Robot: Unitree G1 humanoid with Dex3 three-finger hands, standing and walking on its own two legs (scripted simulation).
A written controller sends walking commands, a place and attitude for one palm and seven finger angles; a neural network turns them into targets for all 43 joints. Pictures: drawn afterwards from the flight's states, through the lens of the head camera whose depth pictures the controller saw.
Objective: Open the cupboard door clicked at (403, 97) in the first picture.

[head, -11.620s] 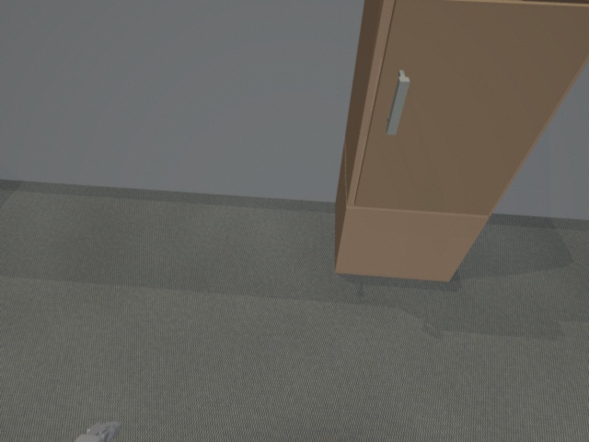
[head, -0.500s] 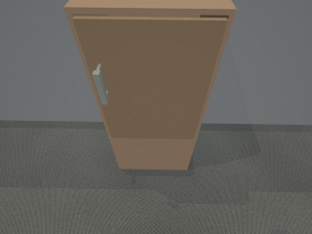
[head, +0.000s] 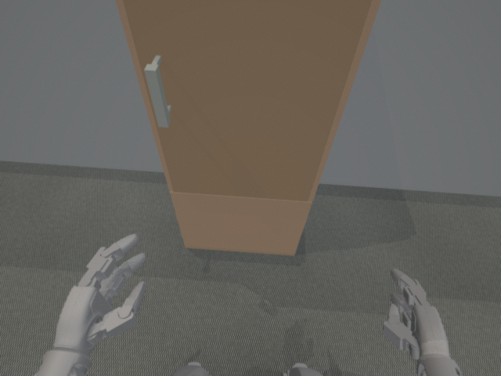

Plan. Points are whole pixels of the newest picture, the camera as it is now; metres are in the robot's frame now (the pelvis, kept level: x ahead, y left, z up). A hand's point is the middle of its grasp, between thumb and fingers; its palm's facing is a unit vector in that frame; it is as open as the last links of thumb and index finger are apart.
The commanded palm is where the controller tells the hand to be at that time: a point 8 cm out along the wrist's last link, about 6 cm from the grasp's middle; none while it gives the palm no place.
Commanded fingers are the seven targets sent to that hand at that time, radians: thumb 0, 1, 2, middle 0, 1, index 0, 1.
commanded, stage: raise the hand with hooked fingers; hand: left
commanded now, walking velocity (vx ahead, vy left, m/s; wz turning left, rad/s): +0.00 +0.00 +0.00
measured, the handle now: (161, 92) +0.63 +0.23 +0.09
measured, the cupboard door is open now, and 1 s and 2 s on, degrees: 0 0 0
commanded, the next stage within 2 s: move the hooked fingers beside the handle in 1.72 s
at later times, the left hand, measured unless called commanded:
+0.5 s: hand (77, 277) +0.24 +0.26 +0.05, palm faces +0.07 -1.00 -0.05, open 11.3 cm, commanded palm +0.21 +0.31 +0.06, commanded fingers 0.00 -0.15 0.45 -0.28 -0.98 -0.28 -0.98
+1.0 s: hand (53, 240) +0.27 +0.30 +0.09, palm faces +0.04 -1.00 -0.05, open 13.8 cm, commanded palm +0.25 +0.35 +0.10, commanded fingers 0.00 -0.50 0.30 -0.30 -1.20 -0.30 -1.20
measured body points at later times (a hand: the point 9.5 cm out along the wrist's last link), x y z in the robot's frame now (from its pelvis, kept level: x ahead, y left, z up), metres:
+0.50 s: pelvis -0.01 +0.03 +0.00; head +0.04 +0.04 +0.44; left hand +0.23 +0.31 +0.06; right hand +0.12 -0.20 -0.09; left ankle +0.01 +0.14 -0.68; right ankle +0.03 -0.11 -0.68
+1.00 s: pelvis +0.01 +0.03 +0.01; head +0.05 +0.04 +0.46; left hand +0.27 +0.35 +0.09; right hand +0.20 -0.19 -0.05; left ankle +0.01 +0.14 -0.68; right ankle +0.03 -0.11 -0.68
